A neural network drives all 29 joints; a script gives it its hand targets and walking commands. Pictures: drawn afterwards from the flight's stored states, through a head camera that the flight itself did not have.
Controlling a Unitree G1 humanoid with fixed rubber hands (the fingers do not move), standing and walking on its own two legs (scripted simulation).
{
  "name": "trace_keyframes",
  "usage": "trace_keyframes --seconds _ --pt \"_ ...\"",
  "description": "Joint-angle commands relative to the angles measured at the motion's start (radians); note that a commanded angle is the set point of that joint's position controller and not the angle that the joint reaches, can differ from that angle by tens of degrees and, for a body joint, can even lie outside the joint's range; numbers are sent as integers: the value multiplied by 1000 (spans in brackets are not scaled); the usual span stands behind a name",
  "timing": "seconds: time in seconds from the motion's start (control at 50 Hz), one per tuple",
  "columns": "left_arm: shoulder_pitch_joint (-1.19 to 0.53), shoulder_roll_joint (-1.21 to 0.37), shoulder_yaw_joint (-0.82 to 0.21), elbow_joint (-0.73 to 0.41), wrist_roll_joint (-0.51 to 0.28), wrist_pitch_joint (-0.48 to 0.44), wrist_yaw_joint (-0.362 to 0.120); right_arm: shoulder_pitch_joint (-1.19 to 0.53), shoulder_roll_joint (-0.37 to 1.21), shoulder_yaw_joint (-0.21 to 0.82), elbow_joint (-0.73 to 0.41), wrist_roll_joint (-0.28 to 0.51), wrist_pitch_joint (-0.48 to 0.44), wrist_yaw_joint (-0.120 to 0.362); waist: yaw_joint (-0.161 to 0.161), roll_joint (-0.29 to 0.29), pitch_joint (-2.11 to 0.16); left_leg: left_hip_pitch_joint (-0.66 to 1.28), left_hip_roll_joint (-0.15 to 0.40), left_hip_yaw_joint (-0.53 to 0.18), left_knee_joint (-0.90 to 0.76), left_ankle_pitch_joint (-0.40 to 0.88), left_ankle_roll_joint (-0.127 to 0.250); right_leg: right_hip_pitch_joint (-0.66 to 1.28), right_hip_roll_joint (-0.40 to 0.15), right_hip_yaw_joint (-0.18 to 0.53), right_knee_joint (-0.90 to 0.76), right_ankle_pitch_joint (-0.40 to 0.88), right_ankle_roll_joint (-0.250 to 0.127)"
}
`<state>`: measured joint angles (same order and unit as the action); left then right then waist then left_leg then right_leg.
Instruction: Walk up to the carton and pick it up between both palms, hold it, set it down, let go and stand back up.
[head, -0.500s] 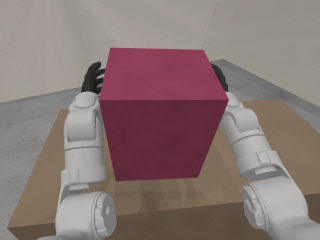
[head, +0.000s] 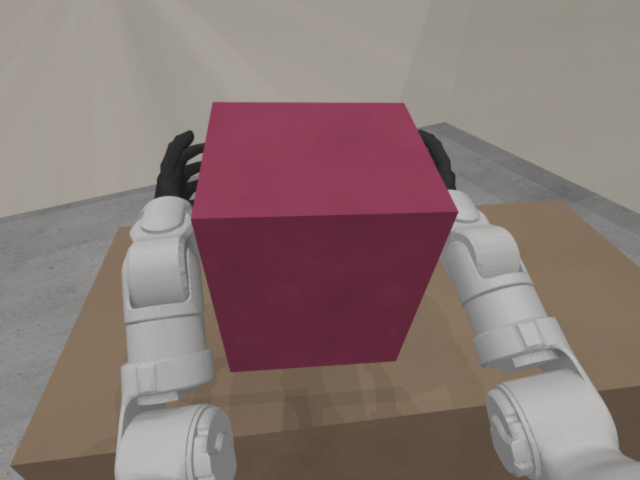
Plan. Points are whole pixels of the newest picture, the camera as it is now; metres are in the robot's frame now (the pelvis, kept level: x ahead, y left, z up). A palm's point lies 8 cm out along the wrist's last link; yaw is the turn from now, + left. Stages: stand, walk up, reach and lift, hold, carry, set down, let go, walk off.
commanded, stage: hold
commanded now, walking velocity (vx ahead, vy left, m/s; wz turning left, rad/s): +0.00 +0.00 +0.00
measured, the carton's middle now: (313, 244) +0.33 +0.00 +0.20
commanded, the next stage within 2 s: none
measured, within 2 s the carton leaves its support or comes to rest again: neither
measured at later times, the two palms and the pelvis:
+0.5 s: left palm (173, 193) +0.36 +0.15 +0.25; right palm (433, 192) +0.36 -0.14 +0.24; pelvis -0.01 +0.00 +0.00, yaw +0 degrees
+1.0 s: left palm (178, 204) +0.37 +0.15 +0.24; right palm (430, 199) +0.37 -0.14 +0.23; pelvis +0.00 +0.01 +0.00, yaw +0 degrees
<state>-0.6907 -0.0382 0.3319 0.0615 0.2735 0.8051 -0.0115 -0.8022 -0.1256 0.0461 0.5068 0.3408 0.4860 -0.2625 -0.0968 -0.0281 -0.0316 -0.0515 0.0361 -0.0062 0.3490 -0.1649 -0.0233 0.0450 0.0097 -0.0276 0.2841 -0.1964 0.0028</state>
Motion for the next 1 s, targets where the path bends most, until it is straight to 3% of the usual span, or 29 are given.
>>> trace_keyframes --seconds 0.0,0.22,0.48,0.6,0.76,0.98 --pt "-682 -499 -456 45 -117 -31 -153 -802 676 307 -232 68 -23 84 12 20 -287 156 -78 44 -35 179 6 -80 51 -17 -52 196 69" --pt "-764 -513 -430 141 -124 -55 -157 -859 684 239 -131 30 -36 103 6 26 -261 124 -78 42 -61 94 15 -128 48 -12 -72 59 63" --pt "-756 -526 -426 170 -130 -72 -119 -863 667 241 -92 46 -59 114 16 45 -296 138 -70 37 -44 144 10 -130 59 -20 -64 71 59" --pt "-745 -542 -479 83 -158 -74 -114 -857 668 282 -174 74 -66 100 1 51 -374 187 -75 30 -3 270 -11 -89 72 -28 -44 209 65" --pt "-695 -546 -525 13 -160 -59 -116 -801 666 302 -229 85 -55 89 -17 67 -353 197 -73 22 4 308 -27 -77 72 -31 -42 248 63" --pt "-657 -533 -542 -49 -158 -46 -117 -790 670 358 -316 114 -42 73 -3 54 -382 205 -79 24 20 341 -29 -46 69 -21 -27 341 72"
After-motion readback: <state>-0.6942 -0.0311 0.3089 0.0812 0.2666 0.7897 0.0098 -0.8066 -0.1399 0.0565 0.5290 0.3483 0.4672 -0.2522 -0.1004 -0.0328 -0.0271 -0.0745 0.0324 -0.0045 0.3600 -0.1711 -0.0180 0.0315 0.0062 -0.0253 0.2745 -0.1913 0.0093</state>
